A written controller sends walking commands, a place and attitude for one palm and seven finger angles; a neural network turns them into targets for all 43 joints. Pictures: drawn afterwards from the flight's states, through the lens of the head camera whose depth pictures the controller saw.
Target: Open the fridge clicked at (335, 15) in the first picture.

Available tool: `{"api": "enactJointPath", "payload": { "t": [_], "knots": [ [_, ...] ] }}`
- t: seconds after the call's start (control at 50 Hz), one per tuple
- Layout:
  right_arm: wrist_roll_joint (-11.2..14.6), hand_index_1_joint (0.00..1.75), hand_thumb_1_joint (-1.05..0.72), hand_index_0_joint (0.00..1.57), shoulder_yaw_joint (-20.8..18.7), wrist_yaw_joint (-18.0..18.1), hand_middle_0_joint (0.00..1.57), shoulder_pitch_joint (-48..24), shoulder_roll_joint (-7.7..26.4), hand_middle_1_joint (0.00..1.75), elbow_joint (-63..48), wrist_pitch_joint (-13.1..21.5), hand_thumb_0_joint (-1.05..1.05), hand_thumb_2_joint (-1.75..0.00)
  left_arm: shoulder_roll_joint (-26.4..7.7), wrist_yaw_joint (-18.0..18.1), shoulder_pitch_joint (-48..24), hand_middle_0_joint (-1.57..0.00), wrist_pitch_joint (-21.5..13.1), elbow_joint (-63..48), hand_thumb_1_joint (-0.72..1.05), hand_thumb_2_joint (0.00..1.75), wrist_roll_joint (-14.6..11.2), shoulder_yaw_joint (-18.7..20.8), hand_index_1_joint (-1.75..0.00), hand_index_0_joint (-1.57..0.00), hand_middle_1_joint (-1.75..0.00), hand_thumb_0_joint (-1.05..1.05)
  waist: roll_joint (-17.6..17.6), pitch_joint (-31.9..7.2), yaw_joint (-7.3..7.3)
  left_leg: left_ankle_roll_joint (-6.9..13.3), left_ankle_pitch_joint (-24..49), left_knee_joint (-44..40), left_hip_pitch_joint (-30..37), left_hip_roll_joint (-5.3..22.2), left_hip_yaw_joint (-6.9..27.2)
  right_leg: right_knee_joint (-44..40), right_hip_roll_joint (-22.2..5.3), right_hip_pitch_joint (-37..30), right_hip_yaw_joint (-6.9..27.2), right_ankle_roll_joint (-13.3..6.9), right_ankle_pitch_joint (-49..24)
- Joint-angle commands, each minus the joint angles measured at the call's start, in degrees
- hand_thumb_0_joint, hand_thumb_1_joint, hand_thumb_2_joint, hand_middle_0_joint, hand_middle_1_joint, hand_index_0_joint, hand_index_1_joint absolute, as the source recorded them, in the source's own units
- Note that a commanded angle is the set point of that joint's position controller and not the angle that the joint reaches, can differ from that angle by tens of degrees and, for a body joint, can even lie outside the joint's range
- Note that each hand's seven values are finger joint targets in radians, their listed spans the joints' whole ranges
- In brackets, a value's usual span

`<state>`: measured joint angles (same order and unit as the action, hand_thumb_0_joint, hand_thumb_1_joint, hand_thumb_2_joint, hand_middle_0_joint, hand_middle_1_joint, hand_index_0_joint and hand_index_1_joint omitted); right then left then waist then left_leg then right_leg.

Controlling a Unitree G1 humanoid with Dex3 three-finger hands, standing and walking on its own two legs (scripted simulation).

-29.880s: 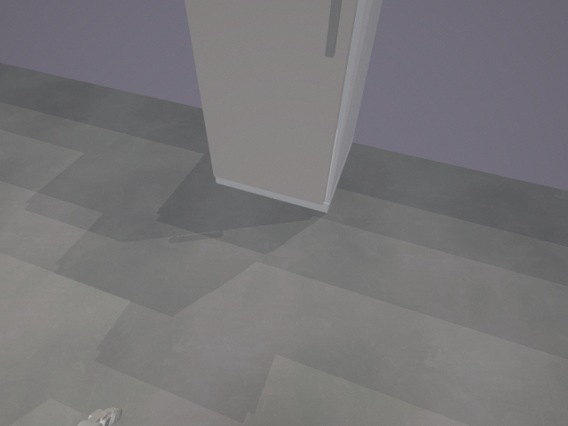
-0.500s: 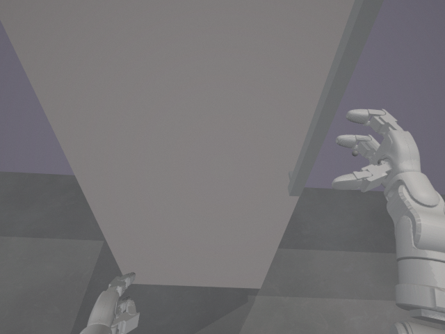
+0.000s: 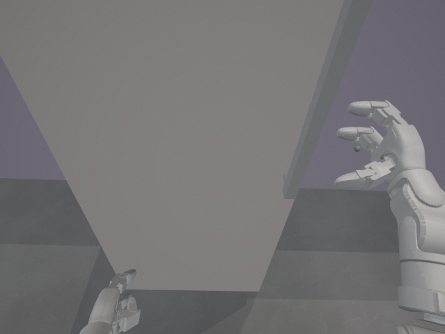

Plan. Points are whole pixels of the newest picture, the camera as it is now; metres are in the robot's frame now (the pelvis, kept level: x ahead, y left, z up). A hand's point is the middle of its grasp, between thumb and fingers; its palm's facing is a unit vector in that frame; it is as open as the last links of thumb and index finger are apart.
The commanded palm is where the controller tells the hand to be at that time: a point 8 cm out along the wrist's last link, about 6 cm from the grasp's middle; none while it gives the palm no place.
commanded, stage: move the hooked fingers beside the handle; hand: right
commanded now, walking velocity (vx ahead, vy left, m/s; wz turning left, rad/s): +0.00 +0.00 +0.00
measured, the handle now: (313, 109) +0.44 -0.12 +0.23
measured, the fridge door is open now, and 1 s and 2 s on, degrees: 0 0 0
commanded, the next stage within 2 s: none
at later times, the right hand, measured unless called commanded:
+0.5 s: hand (358, 160) +0.35 -0.19 +0.19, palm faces -0.02 +1.00 -0.04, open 14.0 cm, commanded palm +0.32 -0.24 +0.20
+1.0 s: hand (358, 157) +0.35 -0.19 +0.20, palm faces +0.00 +1.00 -0.04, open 14.0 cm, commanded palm +0.33 -0.24 +0.20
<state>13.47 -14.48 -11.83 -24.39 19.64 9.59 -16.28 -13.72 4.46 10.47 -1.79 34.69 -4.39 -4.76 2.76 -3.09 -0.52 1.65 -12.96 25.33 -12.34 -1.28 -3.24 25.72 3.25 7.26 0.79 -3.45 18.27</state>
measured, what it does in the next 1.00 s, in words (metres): stands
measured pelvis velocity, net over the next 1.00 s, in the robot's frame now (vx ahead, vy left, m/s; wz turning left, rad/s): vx -0.01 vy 0.01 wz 0.01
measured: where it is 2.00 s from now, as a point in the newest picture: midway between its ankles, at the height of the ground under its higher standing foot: outside the picture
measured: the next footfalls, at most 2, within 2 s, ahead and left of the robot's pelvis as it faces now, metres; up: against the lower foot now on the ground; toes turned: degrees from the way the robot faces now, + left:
none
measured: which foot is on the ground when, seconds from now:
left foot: down 0.00-1.00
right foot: down 0.00-1.00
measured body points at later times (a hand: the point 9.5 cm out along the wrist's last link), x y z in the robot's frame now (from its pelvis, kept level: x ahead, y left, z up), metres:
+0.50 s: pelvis -0.01 +0.00 +0.00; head -0.02 +0.02 +0.45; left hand +0.17 +0.23 -0.09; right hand +0.35 -0.25 +0.20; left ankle +0.01 +0.10 -0.74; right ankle -0.05 -0.08 -0.74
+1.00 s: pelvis -0.01 +0.01 +0.00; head -0.03 +0.02 +0.45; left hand +0.15 +0.24 -0.09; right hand +0.34 -0.24 +0.21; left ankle +0.01 +0.10 -0.74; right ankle -0.05 -0.08 -0.74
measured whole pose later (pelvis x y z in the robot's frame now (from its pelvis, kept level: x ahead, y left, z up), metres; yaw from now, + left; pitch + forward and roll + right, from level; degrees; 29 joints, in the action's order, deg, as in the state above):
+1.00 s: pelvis -0.01 +0.01 +0.00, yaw +1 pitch +0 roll +1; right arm 13.4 -16.0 -12.6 -22.8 20.3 10.6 -14.6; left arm -14.1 4.6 12.1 -1.6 34.6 -4.2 -4.6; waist 2.3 -2.6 -0.1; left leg 2.1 -11.9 25.4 -13.1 -1.7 -2.8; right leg 26.1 2.8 7.9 0.2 -3.1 17.6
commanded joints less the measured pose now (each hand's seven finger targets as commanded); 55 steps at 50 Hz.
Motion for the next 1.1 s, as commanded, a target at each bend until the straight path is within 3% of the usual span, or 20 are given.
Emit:
{"api": "enactJointPath", "payload": {
  "t": [0.0, 0.08, 0.1, 0.16, 0.2, 0.28, 0.36, 0.4, 0.46, 0.54, 0.58, 0.6, 0.66, 0.72, 0.8, 0.86, 0.9, 0.96, 1.02, 1.08],
  "knots": [
    [-0.1, 1.2, 0.5, 0.3, -4.8, -0.3, 0.3, -17.4, 12.5, 1.2, -3.9, -0.4, 0.0, -0.3, -7.7, 0.3, -5.9, -0.2, -1.5, -8.2, 0.9, 0.9, -0.5, 3.1, -0.3, -0.2, -0.3, 0.0, -2.1, -9.7, -0.61, 1.3, 17.0, -0.9, 7.1, 1.6, 0.8, -2.6, -3.3, 1.9, 1.9, 2.4, -22.3],
    [0.7, 1.2, 0.5, 0.3, -1.6, -2.2, 0.3, -20.8, 9.4, 1.2, -11.1, 0.7, 0.0, -0.3, -7.2, 0.0, -6.3, -0.2, -1.8, -10.4, 0.9, 0.9, -0.6, 3.2, -0.3, -0.2, -0.3, 0.0, 0.2, -14.4, 0.2, 1.3, 18.5, 0.0, 7.1, 1.6, 0.9, -1.6, -3.2, -1.2, 2.5, 2.6, -24.8],
    [1.1, 1.2, 0.5, 0.3, -3.0, -2.3, 0.3, -19.9, 11.0, 1.2, -12.5, 1.8, 0.0, -0.3, -7.2, 0.1, -6.5, -0.2, -2.1, -10.6, 0.9, 0.9, -0.4, 3.4, -0.3, -0.2, -0.3, 0.0, -1.4, -15.5, -0.16, 1.2, 19.3, 0.1, 7.8, 1.4, 1.0, -1.2, -3.4, -1.9, 2.5, 2.3, -25.8],
    [1.8, 1.2, 0.5, 0.3, -4.1, -2.1, 0.3, -25.7, 12.8, 1.2, -19.0, 5.3, 0.0, -0.3, -6.8, 0.4, -6.5, -0.2, -3.0, -10.7, 0.9, 0.9, -0.2, 3.0, -0.3, -0.2, -0.3, 0.0, -0.6, -19.4, 0.14, 1.0, 20.8, 0.4, 9.5, 1.4, 1.4, -1.1, -3.0, -3.9, 2.8, 2.4, -27.3],
    [1.5, 1.2, 0.5, 0.3, -6.3, -1.3, 0.3, -25.6, 15.7, 1.2, -19.1, 6.4, 0.0, -0.3, -6.9, 0.6, -6.5, -0.2, -3.4, -10.0, 0.9, 0.9, -0.1, 3.0, -0.3, -0.2, -0.3, 0.0, -0.3, -18.4, -0.25, 1.1, 19.7, 0.1, 9.2, 1.3, 1.4, -1.3, -3.1, -3.9, 2.8, 2.6, -27.0],
    [0.7, 1.2, 0.5, 0.3, -5.1, 0.0, 0.3, -22.6, 13.1, 1.2, -13.4, 4.2, 0.0, -0.3, -6.8, 0.6, -6.4, -0.2, -3.5, -8.4, 0.9, 0.9, -0.2, 2.8, -0.3, -0.2, -0.3, 0.0, 2.9, -12.4, -0.44, 1.4, 16.6, -0.9, 7.1, 1.3, 0.8, -2.6, -3.0, -1.6, 2.7, 3.5, -24.7],
    [0.9, 1.2, 0.5, 0.3, -2.4, -1.1, 0.3, -16.5, 9.2, 1.2, -6.6, -0.8, 0.0, -0.3, -7.6, 0.2, -6.1, -0.2, -2.1, -8.2, 0.9, 0.9, -0.6, 3.1, -0.3, -0.2, -0.3, 0.0, -1.7, -8.3, -0.07, 1.3, 15.1, -1.3, 5.4, 1.3, 0.2, -3.0, -3.3, 1.5, 2.6, 3.2, -21.8],
    [1.3, 1.2, 0.5, 0.3, -1.8, -1.8, 0.3, -14.9, 8.1, 1.2, -7.1, -1.6, 0.0, -0.3, -7.9, -0.1, -6.2, -0.2, -1.8, -8.9, 0.9, 0.9, -0.5, 3.4, -0.3, -0.2, -0.3, 0.0, -3.4, -9.9, -0.33, 1.2, 16.2, -0.9, 6.2, 1.3, 0.4, -2.5, -3.3, 1.3, 2.4, 2.6, -21.9],
    [1.3, 1.2, 0.5, 0.3, -5.2, -1.7, 0.3, -18.3, 12.7, 1.2, -12.2, 0.0, 0.0, -0.3, -7.6, 0.0, -6.8, -0.2, -1.7, -10.1, 0.9, 0.9, -0.4, 3.4, -0.3, -0.2, -0.3, 0.0, -4.1, -13.9, -0.64, 1.0, 16.5, -0.3, 8.2, 1.5, 1.0, -2.3, -3.1, 1.2, 2.3, 2.3, -21.4],
    [1.1, 1.2, 0.5, 0.3, -6.7, 0.0, 0.3, -25.6, 15.6, 1.2, -21.7, 5.6, 0.0, -0.3, -6.5, 0.3, -7.7, -0.2, -3.0, -10.7, 0.9, 0.9, 0.0, 2.8, -0.3, -0.2, -0.3, 0.0, -0.1, -18.4, -0.62, 1.1, 17.7, -0.1, 10.1, 1.4, 1.8, -2.0, -2.8, -2.5, 2.5, 2.5, -24.2],
    [0.9, 1.2, 0.5, 0.3, -5.9, 0.4, 0.3, -26.0, 14.6, 1.2, -20.7, 6.5, 0.0, -0.3, -6.3, 0.6, -7.2, -0.2, -3.4, -9.9, 0.9, 0.9, 0.0, 2.7, -0.3, -0.2, -0.3, 0.0, 2.5, -17.0, -0.2, 1.2, 17.0, -0.6, 8.8, 1.3, 1.6, -2.2, -2.8, -3.2, 2.4, 3.0, -24.3],
    [0.7, 1.2, 0.5, 0.3, -5.6, 0.5, 0.3, -25.6, 14.7, 1.2, -18.8, 6.2, 0.0, -0.3, -6.7, 0.7, -7.0, -0.2, -3.4, -9.3, 0.9, 0.9, 0.1, 2.7, -0.3, -0.2, -0.3, 0.0, 1.3, -15.6, -0.07, 1.2, 16.3, -1.1, 8.4, 1.2, 1.5, -2.3, -2.9, -2.7, 2.4, 2.8, -23.6],
    [0.5, 1.2, 0.5, 0.3, -2.5, -0.4, 0.3, -23.6, 11.2, 1.2, -8.9, 2.5, 0.0, -0.3, -7.2, 1.0, -6.6, -0.2, -2.8, -7.5, 0.9, 0.9, -0.4, 2.4, -0.3, -0.2, -0.3, 0.0, 2.2, -7.5, 0.88, 1.3, 11.7, -2.5, 4.8, 1.3, 1.0, -3.7, -2.9, 1.1, 2.4, 2.7, -17.7],
    [0.5, 1.2, 0.5, 0.3, 0.7, -1.6, 0.3, -20.6, 7.6, 1.2, -3.0, -1.3, 0.0, -0.3, -7.9, 0.8, -6.2, -0.2, -2.2, -7.5, 0.9, 0.9, -0.9, 2.7, -0.3, -0.2, -0.3, 0.0, -1.1, -5.6, 1.32, 1.1, 8.6, -2.7, 2.6, 1.3, 0.6, -3.8, -3.2, 2.7, 2.9, 2.3, -14.0],
    [1.2, 1.2, 0.5, 0.3, -3.2, -2.0, 0.3, -20.6, 11.9, 1.2, -5.4, -0.5, 0.0, -0.3, -8.2, 0.5, -6.2, -0.2, -2.0, -9.1, 0.9, 0.9, -0.4, 3.3, -0.3, -0.2, -0.3, 0.0, -5.3, -11.6, -0.09, 1.0, 10.2, -1.4, 5.9, 1.4, 1.2, -2.6, -3.0, 2.9, 2.8, 1.8, -15.2],
    [1.4, 1.2, 0.5, 0.3, -6.1, -1.1, 0.3, -27.9, 15.7, 1.2, -15.2, 4.5, 0.0, -0.3, -7.1, 0.5, -7.3, -0.2, -2.8, -10.6, 0.9, 0.9, -0.1, 2.9, -0.3, -0.2, -0.3, 0.0, -2.5, -19.3, -0.65, 0.8, 14.8, -0.4, 10.9, 1.8, 2.5, -2.0, -2.5, 0.4, 2.2, 1.6, -19.0],
    [1.2, 1.2, 0.5, 0.3, -10.2, 0.0, 0.3, -27.8, 20.5, 1.2, -18.0, 7.5, 0.0, -0.3, -6.9, 0.4, -7.2, -0.2, -3.3, -10.4, 0.9, 0.9, 0.2, 2.9, -0.3, -0.2, -0.3, 0.0, -1.8, -20.9, -1.54, 0.9, 17.2, 0.0, 12.8, 1.7, 2.8, -1.8, -2.7, -0.4, 2.0, 1.7, -21.7],
    [0.5, 1.2, 0.5, 0.3, -9.9, 0.3, 0.3, -26.6, 19.4, 1.2, -13.5, 7.8, 0.0, -0.3, -6.6, 0.7, -6.5, -0.2, -3.4, -9.0, 0.9, 0.9, 0.0, 2.5, -0.3, -0.2, -0.3, 0.0, 2.2, -15.8, -0.94, 1.1, 17.1, -1.0, 11.6, 1.8, 2.4, -3.0, -2.6, 1.0, 1.6, 2.1, -21.1],
    [0.5, 1.2, 0.5, 0.3, -6.1, -1.4, 0.3, -20.9, 14.9, 1.2, -3.1, 3.3, 0.0, -0.3, -7.6, 0.8, -5.6, -0.2, -2.8, -7.8, 0.9, 0.9, -0.6, 2.7, -0.3, -0.2, -0.3, 0.0, 0.7, -7.4, 0.09, 1.1, 13.6, -2.4, 6.8, 1.6, 1.7, -3.5, -3.1, 3.7, 1.4, 1.8, -17.2],
    [1.1, 1.2, 0.5, 0.3, -2.1, -4.3, 0.3, -17.8, 10.9, 1.2, 0.6, -0.5, 0.0, -0.3, -8.5, 0.6, -5.0, -0.2, -2.4, -8.2, 0.9, 0.9, -1.1, 3.1, -0.3, -0.2, -0.3, 0.0, -1.6, -5.9, 0.89, 0.9, 11.8, -2.3, 4.4, 1.5, 1.3, -3.2, -3.1, 4.8, 1.7, 1.6, -14.7]
  ]
}}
